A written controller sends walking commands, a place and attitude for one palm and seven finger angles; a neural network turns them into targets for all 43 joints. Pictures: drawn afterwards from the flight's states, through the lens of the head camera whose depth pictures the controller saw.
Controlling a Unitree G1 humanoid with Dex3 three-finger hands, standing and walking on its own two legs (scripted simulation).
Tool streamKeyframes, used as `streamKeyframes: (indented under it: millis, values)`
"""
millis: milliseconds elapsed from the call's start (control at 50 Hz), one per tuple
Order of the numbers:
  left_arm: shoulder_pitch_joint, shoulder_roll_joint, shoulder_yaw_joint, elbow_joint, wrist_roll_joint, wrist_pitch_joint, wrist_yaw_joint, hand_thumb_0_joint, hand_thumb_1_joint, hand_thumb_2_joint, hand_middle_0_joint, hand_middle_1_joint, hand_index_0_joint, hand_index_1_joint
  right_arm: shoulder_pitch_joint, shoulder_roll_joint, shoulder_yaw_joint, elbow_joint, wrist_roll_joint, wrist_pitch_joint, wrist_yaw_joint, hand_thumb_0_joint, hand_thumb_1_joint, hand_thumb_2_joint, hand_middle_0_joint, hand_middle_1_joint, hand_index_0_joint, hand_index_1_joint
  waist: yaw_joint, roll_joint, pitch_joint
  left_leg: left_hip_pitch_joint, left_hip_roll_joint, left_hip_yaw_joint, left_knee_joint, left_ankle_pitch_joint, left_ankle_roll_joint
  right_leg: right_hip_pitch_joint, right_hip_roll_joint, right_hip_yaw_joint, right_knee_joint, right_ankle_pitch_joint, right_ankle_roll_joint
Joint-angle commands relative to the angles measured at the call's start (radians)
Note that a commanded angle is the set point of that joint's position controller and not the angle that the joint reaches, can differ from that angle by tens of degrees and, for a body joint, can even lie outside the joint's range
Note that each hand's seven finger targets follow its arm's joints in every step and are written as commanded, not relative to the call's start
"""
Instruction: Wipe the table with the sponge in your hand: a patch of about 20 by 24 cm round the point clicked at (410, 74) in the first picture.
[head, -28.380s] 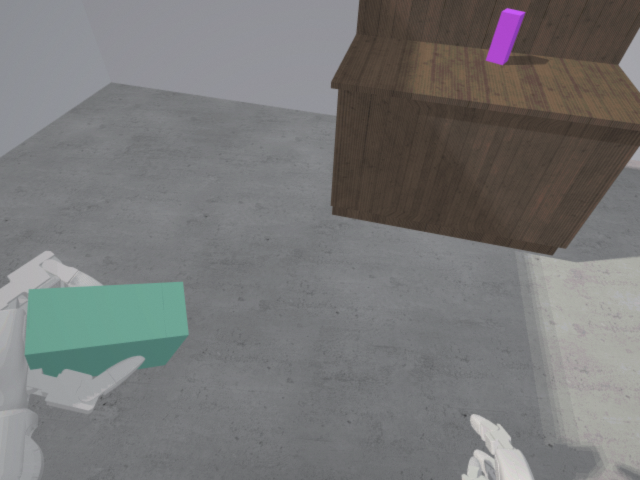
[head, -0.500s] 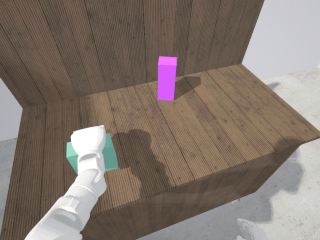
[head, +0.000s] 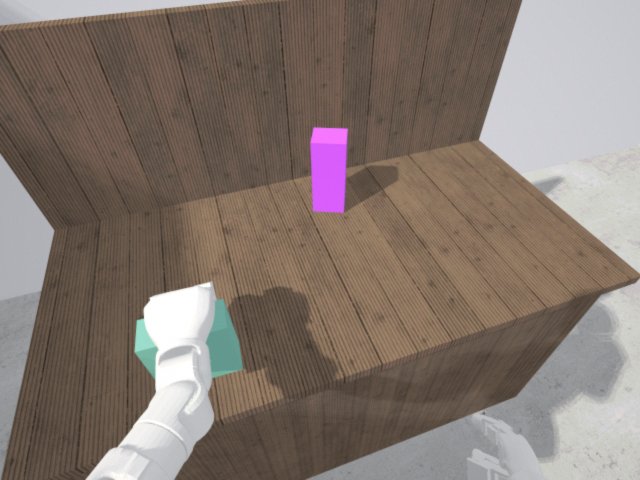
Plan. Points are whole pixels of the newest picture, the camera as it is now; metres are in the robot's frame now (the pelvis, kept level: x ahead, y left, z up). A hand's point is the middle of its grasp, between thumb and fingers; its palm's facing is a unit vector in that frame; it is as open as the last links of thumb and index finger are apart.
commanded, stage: wipe back along the middle lane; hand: left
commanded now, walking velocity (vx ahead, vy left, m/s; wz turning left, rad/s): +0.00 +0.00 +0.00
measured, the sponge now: (196, 352) +0.30 +0.23 -0.05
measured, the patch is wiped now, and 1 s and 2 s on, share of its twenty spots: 0.75 0.80 0.90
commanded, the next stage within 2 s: slide across to the third lane in 0.14 s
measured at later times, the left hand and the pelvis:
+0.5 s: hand (201, 354) +0.28 +0.20 -0.01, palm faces -0.09 -0.05 -1.00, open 9.4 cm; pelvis -0.01 -0.02 +0.00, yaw +1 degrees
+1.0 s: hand (235, 345) +0.30 +0.16 -0.01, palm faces -0.09 -0.03 -1.00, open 9.4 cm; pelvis -0.03 -0.03 +0.00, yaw +2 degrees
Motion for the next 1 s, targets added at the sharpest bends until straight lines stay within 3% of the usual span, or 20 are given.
streamKeyframes:
  millis: [0,60,100,160,180,240,300,360,420,500,560,600,640,660,800,820,860,900,980]
  values:
    - [-0.016,-0.016,0.000,-0.116,-0.047,-0.001,-0.042,0.000,0.100,1.300,-1.200,-1.600,-1.200,-1.600,-0.186,-0.113,-0.042,-0.174,0.005,-0.048,0.001,0.000,-0.900,-0.900,0.200,0.300,0.200,0.300,-0.002,-0.134,-0.148,0.115,0.034,-0.092,-0.058,0.293,-0.044,0.093,-0.028,0.069,-0.052,0.374,-0.036]
    - [0.036,0.002,0.011,-0.129,-0.047,0.007,-0.039,0.000,0.100,1.300,-1.200,-1.600,-1.200,-1.600,-0.199,-0.112,-0.035,-0.178,0.003,-0.048,-0.002,0.000,-0.900,-0.900,0.200,0.300,0.200,0.300,0.004,-0.136,-0.102,0.100,0.029,-0.090,-0.068,0.251,-0.042,0.086,-0.025,0.079,-0.064,0.339,-0.035]
    - [0.009,-0.019,-0.009,-0.152,-0.046,0.009,-0.042,0.000,0.100,1.300,-1.200,-1.600,-1.200,-1.600,-0.215,-0.109,-0.038,-0.179,0.006,-0.046,-0.001,0.000,-0.900,-0.900,0.200,0.300,0.200,0.300,0.000,-0.132,-0.089,0.102,0.032,-0.091,-0.073,0.237,-0.041,0.072,-0.027,0.077,-0.068,0.317,-0.036]
    - [-0.007,0.003,0.005,-0.135,-0.036,0.015,-0.037,0.000,0.100,1.300,-1.200,-1.600,-1.200,-1.600,-0.211,-0.110,-0.033,-0.174,0.003,-0.048,-0.009,0.000,-0.900,-0.900,0.200,0.300,0.200,0.300,0.001,-0.130,-0.079,0.098,0.024,-0.087,-0.072,0.203,-0.038,0.063,-0.023,0.088,-0.077,0.281,-0.035]
    - [-0.031,0.023,0.024,-0.126,-0.028,0.013,-0.033,0.000,0.100,1.300,-1.200,-1.600,-1.200,-1.600,-0.208,-0.112,-0.032,-0.166,0.002,-0.048,-0.014,0.000,-0.900,-0.900,0.200,0.300,0.200,0.300,-0.001,-0.131,-0.085,0.094,0.022,-0.087,-0.071,0.200,-0.040,0.062,-0.024,0.096,-0.076,0.286,-0.035]
    - [-0.056,0.011,0.008,-0.125,-0.024,0.009,-0.039,0.000,0.100,1.300,-1.200,-1.600,-1.200,-1.600,-0.211,-0.110,-0.031,-0.168,0.001,-0.052,-0.020,0.000,-0.900,-0.900,0.200,0.300,0.200,0.300,-0.005,-0.121,-0.090,0.087,0.016,-0.083,-0.069,0.184,-0.036,0.068,-0.028,0.104,-0.081,0.283,-0.033]
    - [-0.116,0.026,0.019,-0.179,-0.021,-0.003,-0.041,0.000,0.100,1.300,-1.200,-1.600,-1.200,-1.600,-0.215,-0.109,-0.039,-0.167,-0.002,-0.054,-0.024,0.000,-0.900,-0.900,0.200,0.300,0.200,0.300,-0.006,-0.097,-0.143,0.110,0.016,-0.083,-0.066,0.200,-0.033,0.091,-0.030,0.114,-0.079,0.304,-0.036]
    - [-0.168,-0.004,-0.022,-0.167,-0.015,-0.013,-0.045,0.000,0.100,1.300,-1.200,-1.600,-1.200,-1.600,-0.212,-0.105,-0.037,-0.164,-0.004,-0.056,-0.026,0.000,-0.900,-0.900,0.200,0.300,0.200,0.300,-0.024,-0.078,-0.107,0.117,0.021,-0.089,-0.073,0.169,-0.031,0.050,-0.027,0.102,-0.088,0.232,-0.034]
    - [-0.216,-0.029,-0.047,-0.196,-0.026,-0.042,-0.042,0.000,0.100,1.300,-1.200,-1.600,-1.200,-1.600,-0.213,-0.100,-0.045,-0.167,-0.003,-0.067,-0.024,0.000,-0.900,-0.900,0.200,0.300,0.200,0.300,-0.029,-0.073,-0.124,0.140,0.026,-0.094,-0.076,0.162,-0.026,0.043,-0.025,0.091,-0.091,0.200,-0.034]
    - [-0.283,-0.069,-0.079,-0.149,-0.032,-0.069,-0.034,0.000,0.100,1.300,-1.200,-1.600,-1.200,-1.600,-0.208,-0.095,-0.046,-0.148,0.001,-0.078,-0.020,0.000,-0.900,-0.900,0.200,0.300,0.200,0.300,-0.042,-0.117,-0.120,0.135,0.032,-0.099,-0.077,0.149,-0.026,0.026,-0.027,0.078,-0.092,0.189,-0.029]
    - [-0.293,-0.098,-0.093,-0.092,-0.036,-0.078,-0.016,0.000,0.100,1.300,-1.200,-1.600,-1.200,-1.600,-0.199,-0.095,-0.049,-0.134,-0.001,-0.086,-0.017,0.000,-0.900,-0.900,0.200,0.300,0.200,0.300,-0.042,-0.144,-0.113,0.121,0.033,-0.097,-0.076,0.125,-0.027,0.010,-0.027,0.075,-0.092,0.164,-0.026]
    - [-0.346,-0.113,-0.101,-0.094,-0.047,-0.089,-0.008,0.000,0.100,1.300,-1.200,-1.600,-1.200,-1.600,-0.200,-0.091,-0.052,-0.129,0.002,-0.090,-0.013,0.000,-0.900,-0.900,0.200,0.300,0.200,0.300,-0.042,-0.133,-0.144,0.128,0.033,-0.095,-0.070,0.137,-0.027,0.017,-0.030,0.069,-0.084,0.184,-0.025]
    - [-0.300,-0.118,-0.094,-0.053,-0.048,-0.087,0.004,0.000,0.100,1.300,-1.200,-1.600,-1.200,-1.600,-0.196,-0.092,-0.055,-0.122,-0.001,-0.091,-0.009,0.000,-0.900,-0.900,0.200,0.300,0.200,0.300,-0.031,-0.157,-0.152,0.121,0.033,-0.094,-0.065,0.143,-0.029,0.023,-0.029,0.068,-0.080,0.191,-0.025]
    - [-0.305,-0.151,-0.124,-0.061,-0.054,-0.086,0.005,0.000,0.100,1.300,-1.200,-1.600,-1.200,-1.600,-0.201,-0.089,-0.054,-0.128,-0.001,-0.091,-0.005,0.000,-0.900,-0.900,0.200,0.300,0.200,0.300,-0.036,-0.146,-0.141,0.120,0.031,-0.085,-0.062,0.147,-0.027,0.024,-0.032,0.072,-0.082,0.210,-0.024]
    - [-0.440,-0.114,-0.079,0.003,-0.069,-0.056,0.030,0.000,0.100,1.300,-1.200,-1.600,-1.200,-1.600,-0.213,-0.084,-0.049,-0.109,0.005,-0.081,-0.007,0.000,-0.900,-0.900,0.200,0.300,0.200,0.300,-0.037,-0.133,-0.126,0.089,0.025,-0.081,-0.078,0.086,-0.030,0.019,-0.035,0.072,-0.103,0.135,-0.017]
    - [-0.459,-0.136,-0.104,0.024,-0.066,-0.055,0.034,0.000,0.100,1.300,-1.200,-1.600,-1.200,-1.600,-0.205,-0.085,-0.050,-0.106,0.002,-0.082,-0.008,0.000,-0.900,-0.900,0.200,0.300,0.200,0.300,-0.052,-0.136,-0.113,0.090,0.025,-0.077,-0.074,0.076,-0.029,0.006,-0.034,0.069,-0.101,0.118,-0.016]
    - [-0.442,-0.138,-0.093,0.063,-0.066,-0.054,0.036,0.000,0.100,1.300,-1.200,-1.600,-1.200,-1.600,-0.197,-0.082,-0.051,-0.099,-0.001,-0.082,-0.008,0.000,-0.900,-0.900,0.200,0.300,0.200,0.300,-0.040,-0.142,-0.141,0.090,0.025,-0.073,-0.069,0.088,-0.028,0.019,-0.037,0.071,-0.102,0.135,-0.015]
    - [-0.495,-0.152,-0.104,0.053,-0.070,-0.063,0.035,0.000,0.100,1.300,-1.200,-1.600,-1.200,-1.600,-0.197,-0.080,-0.051,-0.103,0.002,-0.082,-0.007,0.000,-0.900,-0.900,0.200,0.300,0.200,0.300,-0.050,-0.149,-0.163,0.088,0.022,-0.074,-0.061,0.105,-0.028,0.032,-0.040,0.073,-0.094,0.170,-0.014]
    - [-0.498,-0.148,-0.097,0.112,-0.064,-0.062,0.045,0.000,0.100,1.300,-1.200,-1.600,-1.200,-1.600,-0.191,-0.080,-0.050,-0.095,-0.002,-0.079,-0.007,0.000,-0.900,-0.900,0.200,0.300,0.200,0.300,-0.046,-0.133,-0.143,0.074,0.020,-0.069,-0.063,0.080,-0.030,0.015,-0.042,0.075,-0.104,0.135,-0.014]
